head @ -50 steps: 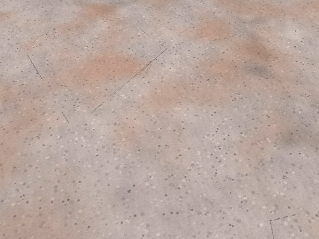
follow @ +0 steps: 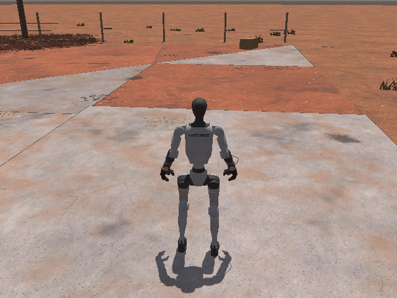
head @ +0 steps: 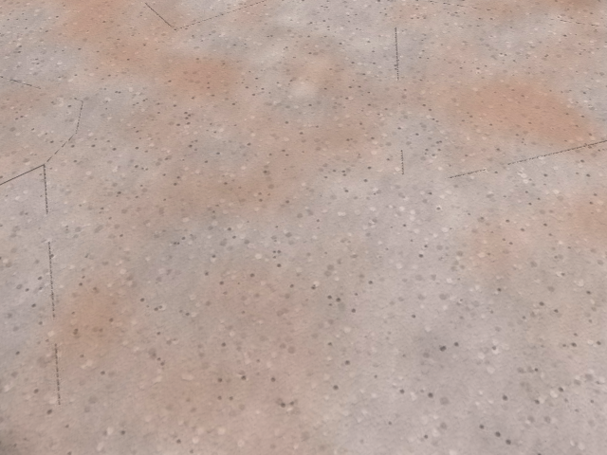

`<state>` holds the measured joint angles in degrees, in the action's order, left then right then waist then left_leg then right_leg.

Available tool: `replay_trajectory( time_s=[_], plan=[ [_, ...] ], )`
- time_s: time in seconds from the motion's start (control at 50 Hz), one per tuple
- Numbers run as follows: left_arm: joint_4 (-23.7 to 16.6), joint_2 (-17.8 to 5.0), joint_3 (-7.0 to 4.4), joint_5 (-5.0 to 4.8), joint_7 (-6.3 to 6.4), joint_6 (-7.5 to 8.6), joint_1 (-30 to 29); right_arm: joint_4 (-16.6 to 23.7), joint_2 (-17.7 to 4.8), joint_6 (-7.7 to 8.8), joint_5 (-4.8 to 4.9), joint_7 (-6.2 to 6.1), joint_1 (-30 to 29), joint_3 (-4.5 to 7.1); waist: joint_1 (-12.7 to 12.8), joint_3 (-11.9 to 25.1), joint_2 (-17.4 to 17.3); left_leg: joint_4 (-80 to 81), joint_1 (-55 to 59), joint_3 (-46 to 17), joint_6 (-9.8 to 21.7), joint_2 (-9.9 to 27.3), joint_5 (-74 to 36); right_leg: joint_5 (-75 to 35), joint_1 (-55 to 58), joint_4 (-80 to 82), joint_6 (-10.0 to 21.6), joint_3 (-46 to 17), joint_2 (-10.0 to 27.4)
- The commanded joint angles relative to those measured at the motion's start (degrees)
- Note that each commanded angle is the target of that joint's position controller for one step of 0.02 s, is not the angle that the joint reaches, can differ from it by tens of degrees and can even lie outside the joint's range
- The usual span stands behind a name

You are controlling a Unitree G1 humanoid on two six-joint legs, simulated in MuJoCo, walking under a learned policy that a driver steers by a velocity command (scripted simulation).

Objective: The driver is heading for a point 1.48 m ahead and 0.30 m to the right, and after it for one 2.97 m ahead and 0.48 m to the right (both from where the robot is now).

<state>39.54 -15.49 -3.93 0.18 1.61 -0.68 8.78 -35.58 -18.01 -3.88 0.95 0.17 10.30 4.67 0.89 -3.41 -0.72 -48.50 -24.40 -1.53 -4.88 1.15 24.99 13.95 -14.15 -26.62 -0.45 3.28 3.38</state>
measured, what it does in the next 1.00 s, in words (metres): steps on the spot: left foot, then right foot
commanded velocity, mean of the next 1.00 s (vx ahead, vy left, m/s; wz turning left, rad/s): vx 0.01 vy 0.00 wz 0.09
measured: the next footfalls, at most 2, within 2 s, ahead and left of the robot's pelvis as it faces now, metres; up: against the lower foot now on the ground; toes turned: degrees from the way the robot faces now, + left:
left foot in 0.08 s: +0.04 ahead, +0.14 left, +0.00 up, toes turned +1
right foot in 0.40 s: +0.03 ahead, -0.11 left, +0.00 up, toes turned +3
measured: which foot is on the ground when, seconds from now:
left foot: up 0.00-0.06, down 0.08-1.00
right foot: down 0.00-0.08, up 0.10-0.38, down 0.40-1.00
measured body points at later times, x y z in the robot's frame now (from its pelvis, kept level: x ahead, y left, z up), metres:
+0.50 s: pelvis +0.00 +0.03 +0.00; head +0.01 +0.03 +0.45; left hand +0.09 +0.31 -0.12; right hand +0.17 -0.20 -0.11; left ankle +0.00 +0.14 -0.74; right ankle -0.01 -0.11 -0.74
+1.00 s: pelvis +0.01 +0.02 -0.01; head +0.01 +0.02 +0.44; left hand +0.07 +0.28 -0.14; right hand +0.10 -0.24 -0.14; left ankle -0.01 +0.13 -0.74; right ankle -0.01 -0.11 -0.74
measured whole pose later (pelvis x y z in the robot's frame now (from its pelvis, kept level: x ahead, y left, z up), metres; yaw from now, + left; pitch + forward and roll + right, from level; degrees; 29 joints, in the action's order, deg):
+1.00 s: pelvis +0.01 +0.02 -0.01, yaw +3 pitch -1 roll +0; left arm 52.5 -13.8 -1.4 -0.6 1.9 1.1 14.0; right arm -51.1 -13.3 -0.3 0.6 -1.8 13.5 2.8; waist 0.1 -0.5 0.0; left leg -34.1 -13.8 -1.6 1.8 -1.3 22.0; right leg 23.0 -11.9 -33.8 0.5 -0.7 0.8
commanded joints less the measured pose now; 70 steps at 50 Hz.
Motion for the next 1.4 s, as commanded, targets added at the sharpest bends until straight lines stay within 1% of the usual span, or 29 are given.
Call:
replay_trajectory(
  time_s=[0.02,0.06,0.08,0.1,0.12,0.14,0.2,0.28,0.34,0.38,0.42,0.44,0.48,0.52,0.7,0.88,0.9,0.94,1.0,1.12,1.18,1.22,1.24,1.28,1.32,1.34,1.36,1.38,1.4],
  plan=[
    [-3.06,-11.71,-2.95,-1.27,-0.46,0.55,-1.53,4.43,-4.18,0.99,-0.14,0.26,-0.05,1.0,-0.27,8.29,11.61,12.84,5.43,3.58,1.99,-1.84,-4.9,-23.09,7.04,3.62,12.63,-9.31,12.42],
    [-1.47,-9.19,-1.85,-1.93,-0.68,0.8,0.4,2.97,-4.48,1.1,-0.49,0.23,3.34,1.13,-2.1,8.16,8.75,28.24,16.97,3.14,5.05,-2.48,-18.07,-17.37,1.55,-0.75,7.62,-6.64,10.05],
    [-1.24,-5.74,-0.64,0.12,-1.09,1.26,2.92,3.62,-7.74,1.23,-0.7,-0.37,4.29,1.59,-0.56,11.11,-1.29,28.77,26.38,-8.47,7.32,6.36,-33.16,-4.1,-5.47,-9.23,1.85,-2.2,5.74],
    [-3.17,-3.09,0.49,1.79,-1.18,1.66,2.01,4.9,-10.77,1.49,-2.24,-0.62,1.19,1.55,1.06,9.99,-15.46,28.08,23.74,-21.18,16.78,18.51,-42.0,18.65,-14.22,-15.89,-2.84,0.56,0.26],
    [-3.5,-7.38,-0.65,0.81,-0.38,1.32,-2.65,4.76,-7.17,2.59,-3.28,-0.24,2.24,0.78,-3.42,10.13,-11.1,29.07,19.1,-21.85,21.96,19.24,-38.0,23.0,-13.26,-23.22,-3.89,-4.23,1.06],
    [-3.13,-8.59,-1.21,-0.13,-0.26,0.93,-2.64,3.71,-5.65,3.5,-3.37,-0.11,0.95,0.04,-2.34,8.43,-9.77,29.46,17.85,-18.5,21.12,16.84,-35.34,21.47,-13.72,-27.16,-3.99,-5.3,1.18],
    [-0.45,-8.52,-1.8,0.1,0.3,-0.15,0.39,2.73,-5.46,4.44,-1.8,-0.44,-3.12,-0.22,-0.58,6.4,-8.03,28.91,15.94,-12.74,17.24,12.25,-36.12,14.1,-13.24,-29.52,-4.65,-6.28,1.19],
    [0.61,-5.04,-0.5,-0.33,0.0,-0.12,1.11,1.59,-3.04,4.15,-1.77,-0.6,-4.3,-0.88,-0.62,7.21,-7.29,27.9,15.36,-8.76,16.81,9.36,-36.21,9.97,-7.28,-20.18,-4.98,-4.78,0.66],
    [0.59,-5.26,-0.19,-0.43,-0.07,-0.08,0.36,0.27,-3.18,3.75,-1.75,-0.47,-3.58,-0.91,-1.56,7.21,-7.33,27.49,15.9,-11.36,17.68,10.14,-31.76,8.99,-3.78,-11.12,-4.58,-4.21,0.0],
    [1.8,-4.76,0.14,-0.07,-0.26,0.22,2.72,-0.65,-2.2,3.7,-1.13,-0.38,-4.61,-1.42,0.54,6.59,-6.1,26.97,13.51,-11.14,15.62,8.72,-25.74,-2.13,2.63,1.58,-3.35,-3.47,-0.6],
    [1.61,-8.42,-0.12,1.13,-0.16,0.53,3.42,-2.2,-1.22,4.45,-2.02,-0.12,-1.49,-1.77,-0.82,6.8,-0.79,25.62,9.38,-9.08,10.5,4.88,-15.65,-18.31,9.59,3.79,-0.99,-8.69,3.91],
    [2.87,-11.56,-1.07,0.32,-0.24,0.6,2.59,-2.26,-1.56,4.68,-2.23,0.13,0.64,-1.4,-3.82,5.83,6.06,26.71,9.79,-5.32,8.56,1.32,-11.65,-12.87,6.22,0.37,1.23,-7.41,3.6],
    [2.73,-6.75,0.0,0.49,-0.8,1.22,1.33,-2.48,-2.54,4.35,-2.17,-0.16,-3.75,-1.24,-1.01,4.05,4.81,23.94,12.67,-3.56,6.94,-0.01,-10.99,-3.44,0.85,2.47,1.44,-7.18,2.18],
    [3.13,-5.92,0.39,0.77,-0.73,1.92,0.98,-2.77,-1.81,3.67,-1.89,-0.68,-3.97,-1.29,-0.89,3.57,4.66,23.32,12.53,-3.77,7.45,0.31,-14.19,-4.32,0.51,2.64,0.28,-6.7,1.52],
    [5.65,-5.48,1.09,0.4,0.11,2.23,2.75,-6.59,-1.08,3.61,-1.57,-1.23,-1.31,-0.96,-0.56,3.32,0.84,23.05,12.57,-3.45,6.82,0.36,-17.46,-4.3,1.29,1.52,0.21,-5.97,0.49],
    [9.2,-4.68,1.4,0.21,0.14,2.11,3.1,-11.11,-1.34,3.62,-1.32,-1.92,0.36,-0.78,-0.69,2.91,0.43,23.08,13.84,-3.16,6.39,0.48,-19.77,-5.12,1.46,1.92,0.31,-5.37,-0.37],
    [10.11,-4.5,1.4,0.11,0.19,1.99,4.18,-12.05,-1.25,3.52,-1.22,-2.02,1.4,-0.76,-0.69,4.1,0.41,23.1,14.25,-2.47,6.62,-0.2,-14.0,0.42,1.81,1.94,0.56,-4.61,-1.14],
    [10.56,-5.25,1.01,-0.63,0.42,1.74,4.38,-12.81,-2.3,3.38,-0.49,-2.22,2.22,-0.22,-0.95,0.77,0.82,22.53,10.21,-1.99,8.25,-1.52,7.61,18.6,-2.09,1.29,2.67,-4.6,-2.12],
    [10.11,-4.79,1.15,-1.34,0.46,3.51,4.98,-12.77,-1.51,5.54,0.26,-2.01,3.02,-0.44,-0.99,-4.99,0.73,23.16,4.74,-5.55,10.78,0.63,16.7,27.54,-6.49,1.36,5.56,-8.4,-0.19],
    [9.03,-3.54,1.3,-1.83,-1.27,7.57,4.72,-13.92,-2.36,9.5,0.97,-0.29,7.02,-0.23,-1.87,-2.23,-2.29,24.13,11.13,-13.48,15.23,4.04,8.41,16.7,-8.94,-5.42,7.37,-8.19,-1.83],
    [7.14,-3.19,1.55,-1.87,-2.44,9.34,2.23,-15.44,-6.3,10.06,0.83,0.21,14.07,0.9,-3.63,0.53,-8.25,25.77,24.27,-27.14,21.17,12.77,-10.55,2.07,-19.88,-19.13,5.58,-3.08,-4.34],
    [3.85,-2.89,2.08,-2.07,-3.18,9.47,-5.12,-16.95,-6.56,9.89,0.57,0.51,19.33,1.09,-6.76,-0.18,-10.43,27.64,34.8,-33.89,23.97,19.46,-23.08,23.66,-35.1,-27.35,5.43,-4.26,-3.68],
    [2.37,-2.79,2.39,-2.63,-3.43,9.27,-8.36,-17.18,-5.08,9.49,0.47,0.43,20.88,0.58,-7.82,-0.81,-7.89,27.67,37.39,-34.33,23.27,21.25,-24.43,27.17,-40.49,-28.68,5.6,-5.74,-1.19],
    [1.49,-3.2,2.71,-2.86,-4.14,8.93,-7.94,-15.43,-5.91,8.06,0.94,-0.57,15.96,0.41,-5.27,0.54,-5.57,30.14,32.08,-26.47,18.26,19.76,-22.95,19.28,-34.21,-19.39,5.64,-5.38,1.87],
    [6.85,-2.55,2.33,-2.15,-4.82,8.28,5.57,-12.56,-8.04,6.48,1.14,-1.02,5.43,0.54,3.12,4.16,-6.56,30.69,10.64,-11.59,12.84,10.53,-19.24,-5.82,-0.24,-5.88,4.23,0.97,-3.48],
    [10.36,-5.03,0.61,-1.56,-4.37,7.17,12.7,-11.7,-7.7,6.6,-0.01,-0.96,5.12,0.4,5.89,6.31,-5.3,26.72,2.2,-6.91,11.13,6.6,-23.01,-10.74,14.37,-8.54,2.67,3.75,-7.66],
    [12.13,-7.88,-0.89,-1.27,-3.65,6.2,20.09,-11.21,-5.69,7.17,-0.61,-1.0,3.7,-0.26,10.13,8.51,-1.28,15.54,-2.31,-1.67,8.57,2.71,-25.12,-6.47,22.12,-8.46,3.21,1.11,-5.9],
    [12.31,-12.46,-1.77,-0.66,-2.49,5.51,26.41,-9.66,-0.92,7.79,-2.12,-1.07,3.05,-1.67,11.63,10.47,13.58,-4.75,-8.7,1.14,4.97,-1.2,-8.43,4.05,25.13,0.94,7.14,-18.73,7.15],
    [10.55,-14.68,-1.17,0.1,-2.43,6.04,25.46,-8.43,2.45,9.07,-0.39,-1.23,8.53,-2.25,7.43,12.75,21.18,-19.32,-15.79,-5.09,4.15,-6.84,8.27,12.01,25.83,15.72,15.74,-50.44,19.0]
  ],
)
Velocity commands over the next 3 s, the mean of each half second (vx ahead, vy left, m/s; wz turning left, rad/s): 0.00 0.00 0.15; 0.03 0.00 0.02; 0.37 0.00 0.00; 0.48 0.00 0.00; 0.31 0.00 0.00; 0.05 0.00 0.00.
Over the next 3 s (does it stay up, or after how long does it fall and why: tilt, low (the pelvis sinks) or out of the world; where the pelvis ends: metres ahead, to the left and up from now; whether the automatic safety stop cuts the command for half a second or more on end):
stays up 0.74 -0.08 0.00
